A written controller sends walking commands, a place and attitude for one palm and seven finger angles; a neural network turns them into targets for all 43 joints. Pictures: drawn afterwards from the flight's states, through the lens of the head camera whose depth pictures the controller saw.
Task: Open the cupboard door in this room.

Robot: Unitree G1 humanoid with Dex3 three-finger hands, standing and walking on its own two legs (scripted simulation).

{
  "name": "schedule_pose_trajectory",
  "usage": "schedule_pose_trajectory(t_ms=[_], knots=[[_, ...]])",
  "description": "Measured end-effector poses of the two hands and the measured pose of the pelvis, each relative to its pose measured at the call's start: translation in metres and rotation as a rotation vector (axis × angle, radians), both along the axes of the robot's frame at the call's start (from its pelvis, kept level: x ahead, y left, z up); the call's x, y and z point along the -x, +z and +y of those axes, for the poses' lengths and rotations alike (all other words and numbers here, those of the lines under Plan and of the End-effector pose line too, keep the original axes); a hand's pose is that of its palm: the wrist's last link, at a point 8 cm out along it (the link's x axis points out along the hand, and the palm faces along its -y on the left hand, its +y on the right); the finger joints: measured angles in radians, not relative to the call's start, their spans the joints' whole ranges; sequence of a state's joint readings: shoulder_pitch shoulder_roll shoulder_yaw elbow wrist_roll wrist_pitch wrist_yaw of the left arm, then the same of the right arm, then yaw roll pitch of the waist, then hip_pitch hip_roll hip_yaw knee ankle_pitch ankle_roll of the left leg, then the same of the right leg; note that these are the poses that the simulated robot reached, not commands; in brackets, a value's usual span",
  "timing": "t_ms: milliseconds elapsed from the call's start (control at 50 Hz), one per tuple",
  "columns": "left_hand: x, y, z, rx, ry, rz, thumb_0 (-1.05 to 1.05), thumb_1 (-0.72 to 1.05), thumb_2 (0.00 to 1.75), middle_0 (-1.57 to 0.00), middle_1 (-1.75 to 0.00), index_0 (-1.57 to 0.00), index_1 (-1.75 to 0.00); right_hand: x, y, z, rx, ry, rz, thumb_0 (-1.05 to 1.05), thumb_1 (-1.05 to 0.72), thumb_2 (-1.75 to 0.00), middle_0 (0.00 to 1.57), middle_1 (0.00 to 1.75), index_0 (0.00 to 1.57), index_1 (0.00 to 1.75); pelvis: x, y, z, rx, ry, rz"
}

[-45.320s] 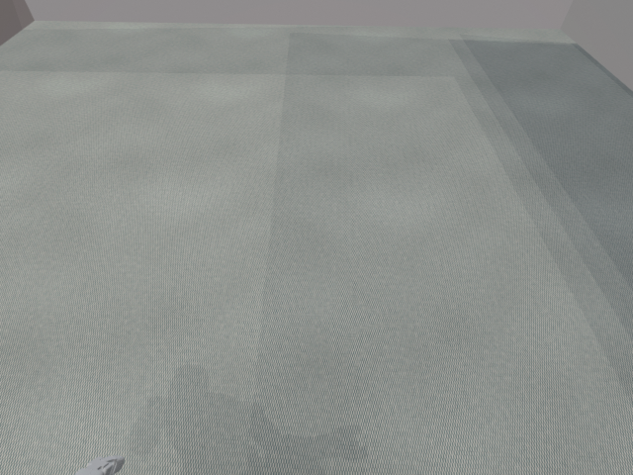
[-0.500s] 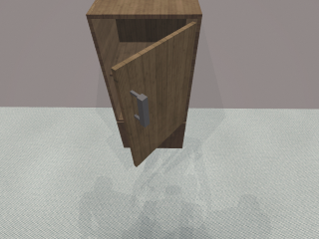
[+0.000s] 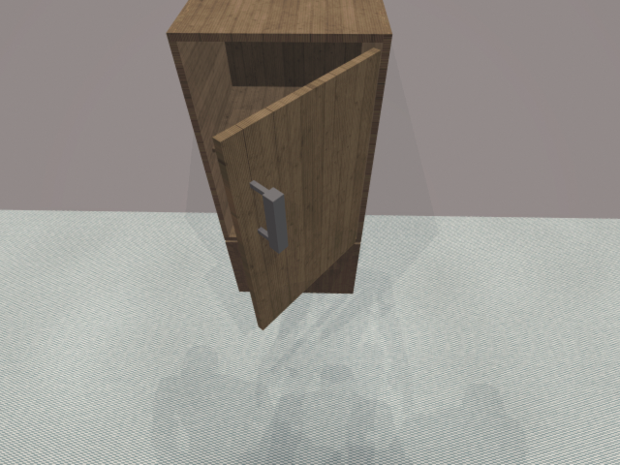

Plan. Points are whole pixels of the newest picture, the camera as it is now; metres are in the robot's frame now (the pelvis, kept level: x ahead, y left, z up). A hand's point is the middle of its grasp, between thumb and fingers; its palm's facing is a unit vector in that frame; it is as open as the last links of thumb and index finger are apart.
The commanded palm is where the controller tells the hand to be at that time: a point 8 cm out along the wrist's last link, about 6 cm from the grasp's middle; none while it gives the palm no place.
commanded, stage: walk to a spot facing it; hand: left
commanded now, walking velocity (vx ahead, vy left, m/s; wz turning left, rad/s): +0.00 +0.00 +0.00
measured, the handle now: (267, 216) +0.51 +0.11 -0.01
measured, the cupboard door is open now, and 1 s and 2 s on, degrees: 49 49 49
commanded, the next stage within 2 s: none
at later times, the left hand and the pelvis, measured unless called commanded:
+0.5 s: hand out of the picture +0.08 +0.20 -0.17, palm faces -0.12 -0.96 -0.26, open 7.4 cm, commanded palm none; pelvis -0.01 +0.00 -0.01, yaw -12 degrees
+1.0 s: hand (234, 462) +0.16 +0.13 -0.17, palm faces -0.41 -0.88 -0.23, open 7.4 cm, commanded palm none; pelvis -0.02 -0.02 -0.01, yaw -28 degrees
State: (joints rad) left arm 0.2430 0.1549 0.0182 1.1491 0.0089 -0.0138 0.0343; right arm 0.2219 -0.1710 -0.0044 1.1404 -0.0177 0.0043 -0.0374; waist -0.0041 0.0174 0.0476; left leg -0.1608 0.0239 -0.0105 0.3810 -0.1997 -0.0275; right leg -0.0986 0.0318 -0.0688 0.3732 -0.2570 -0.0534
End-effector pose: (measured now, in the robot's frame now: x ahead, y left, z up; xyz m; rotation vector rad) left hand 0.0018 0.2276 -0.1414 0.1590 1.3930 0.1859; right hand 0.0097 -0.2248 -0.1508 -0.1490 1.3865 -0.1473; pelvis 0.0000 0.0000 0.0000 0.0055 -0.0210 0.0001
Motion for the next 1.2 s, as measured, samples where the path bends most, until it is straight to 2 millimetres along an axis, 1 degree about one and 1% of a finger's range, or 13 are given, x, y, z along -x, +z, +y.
schedule_pose_trajectory(t_ms=[160, 320, 440, 520, 580, 700, 780, 840, 900, 980, 1060, 1120, 1200], knots=[[-0.013, -0.001, 0.004, -0.009, -0.018, -0.015, 0.0, 0.91, 0.9, -0.2, -0.3, -0.2, -0.3, 0.0, -0.001, -0.003, 0.013, -0.035, -0.015, 0.0, -0.91, -0.9, 0.19, 0.3, 0.2, 0.3, 0.001, -0.002, 0.0, 0.004, -0.036, 0.003], [-0.029, -0.009, 0.017, -0.004, -0.072, 0.004, 0.01, 0.91, 0.9, -0.2, -0.3, -0.2, -0.3, 0.017, -0.002, -0.004, 0.049, -0.134, -0.027, 0.0, -0.91, -0.9, 0.2, 0.3, 0.2, 0.3, 0.005, -0.01, 0.008, 0.008, -0.104, 0.012], [-0.061, -0.005, 0.023, -0.025, -0.148, -0.034, 0.01, 0.91, 0.9, -0.2, -0.29, -0.2, -0.3, 0.04, -0.003, -0.009, 0.064, -0.178, -0.032, 0.0, -0.91, -0.9, 0.2, 0.3, 0.2, 0.3, 0.012, -0.011, 0.008, -0.009, -0.174, 0.019], [-0.089, 0.004, 0.013, -0.044, -0.202, -0.107, 0.01, 0.91, 0.9, -0.2, -0.29, -0.2, -0.3, 0.055, -0.009, -0.02, 0.05, -0.2, -0.017, 0.0, -0.9, -0.9, 0.2, 0.3, 0.2, 0.3, 0.015, -0.013, -0.002, -0.001, -0.211, 0.018], [-0.102, 0.001, 0.006, -0.072, -0.247, -0.154, 0.01, 0.91, 0.9, -0.2, -0.29, -0.2, -0.3, 0.059, -0.021, -0.035, 0.043, -0.241, -0.02, 0.0, -0.9, -0.9, 0.2, 0.3, 0.2, 0.3, 0.018, -0.024, -0.013, -0.021, -0.24, 0.024], [-0.106, 0.007, -0.009, -0.074, -0.318, -0.111, 0.0, 0.91, 0.9, -0.2, -0.29, -0.2, -0.3, 0.04, -0.003, -0.055, 0.078, -0.308, -0.112, 0.0, -0.91, -0.9, 0.2, 0.3, 0.2, 0.3, 0.02, -0.012, -0.014, -0.025, -0.316, 0.026], [-0.113, 0.003, -0.015, -0.044, -0.369, -0.082, 0.01, 0.91, 0.9, -0.2, -0.3, -0.2, -0.3, 0.023, 0.012, -0.057, 0.106, -0.347, -0.206, 0.0, -0.91, -0.9, 0.19, 0.3, 0.2, 0.3, 0.017, -0.008, -0.012, -0.034, -0.376, 0.035], [-0.125, -0.007, -0.017, -0.015, -0.4, -0.083, 0.01, 0.91, 0.9, -0.2, -0.3, -0.2, -0.3, 0.02, 0.015, -0.055, 0.14, -0.362, -0.259, 0.0, -0.91, -0.9, 0.2, 0.3, 0.2, 0.3, 0.012, -0.015, -0.006, -0.004, -0.414, 0.054], [-0.143, -0.012, -0.025, 0.004, -0.44, -0.103, 0.01, 0.91, 0.9, -0.2, -0.3, -0.2, -0.3, 0.032, 0.016, -0.05, 0.153, -0.364, -0.243, 0.0, -0.91, -0.9, 0.2, 0.3, 0.2, 0.3, 0.014, -0.016, -0.007, -0.01, -0.446, 0.047], [-0.167, -0.002, -0.046, 0.023, -0.491, -0.157, 0.01, 0.91, 0.9, -0.2, -0.29, -0.2, -0.3, 0.062, 0.015, -0.046, 0.134, -0.388, -0.176, 0.0, -0.9, -0.9, 0.2, 0.3, 0.2, 0.3, 0.017, -0.011, -0.015, 0.005, -0.482, 0.045], [-0.186, 0.001, -0.071, 0.017, -0.578, -0.22, 0.01, 0.91, 0.9, -0.2, -0.29, -0.2, -0.3, 0.095, -0.001, -0.053, 0.11, -0.467, -0.136, 0.0, -0.9, -0.9, 0.2, 0.3, 0.21, 0.3, 0.02, -0.021, -0.029, -0.004, -0.531, 0.042], [-0.191, -0.001, -0.082, -0.011, -0.627, -0.219, 0.01, 0.91, 0.9, -0.2, -0.29, -0.2, -0.3, 0.116, -0.01, -0.062, 0.111, -0.533, -0.1, 0.0, -0.9, -0.9, 0.2, 0.3, 0.21, 0.3, 0.024, -0.026, -0.033, -0.007, -0.569, 0.035], [-0.188, 0.001, -0.089, -0.026, -0.669, -0.172, 0.01, 0.91, 0.9, -0.2, -0.3, -0.2, -0.3, 0.129, 0.001, -0.067, 0.135, -0.598, -0.091, 0.0, -0.91, -0.9, 0.2, 0.3, 0.2, 0.3, 0.023, -0.017, -0.033, -0.016, -0.617, 0.031]])
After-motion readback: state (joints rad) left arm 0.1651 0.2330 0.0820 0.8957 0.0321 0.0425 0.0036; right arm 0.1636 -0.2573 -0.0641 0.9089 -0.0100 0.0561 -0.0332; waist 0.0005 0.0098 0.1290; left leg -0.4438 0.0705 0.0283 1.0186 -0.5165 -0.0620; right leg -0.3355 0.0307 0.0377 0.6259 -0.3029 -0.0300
